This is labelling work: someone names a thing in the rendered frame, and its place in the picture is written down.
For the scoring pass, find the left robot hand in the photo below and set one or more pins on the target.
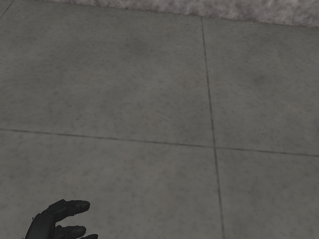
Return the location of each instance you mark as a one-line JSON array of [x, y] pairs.
[[44, 226]]

